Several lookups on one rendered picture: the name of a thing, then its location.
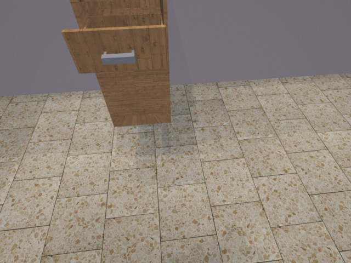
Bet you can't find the cabinet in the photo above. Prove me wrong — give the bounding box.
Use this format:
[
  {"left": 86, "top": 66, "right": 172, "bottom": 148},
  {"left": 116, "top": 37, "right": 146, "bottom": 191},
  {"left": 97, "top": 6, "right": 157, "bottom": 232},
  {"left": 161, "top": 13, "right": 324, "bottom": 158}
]
[{"left": 70, "top": 0, "right": 171, "bottom": 127}]

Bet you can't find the handle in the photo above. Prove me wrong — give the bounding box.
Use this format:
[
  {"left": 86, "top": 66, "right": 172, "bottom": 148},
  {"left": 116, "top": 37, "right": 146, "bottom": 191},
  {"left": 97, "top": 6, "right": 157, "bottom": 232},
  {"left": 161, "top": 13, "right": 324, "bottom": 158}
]
[{"left": 101, "top": 50, "right": 135, "bottom": 65}]

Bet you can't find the drawer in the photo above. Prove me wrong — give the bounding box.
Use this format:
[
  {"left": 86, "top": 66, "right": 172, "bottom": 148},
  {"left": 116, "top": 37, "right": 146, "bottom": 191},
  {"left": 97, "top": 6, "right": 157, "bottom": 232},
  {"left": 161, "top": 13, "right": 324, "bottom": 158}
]
[{"left": 61, "top": 13, "right": 168, "bottom": 73}]

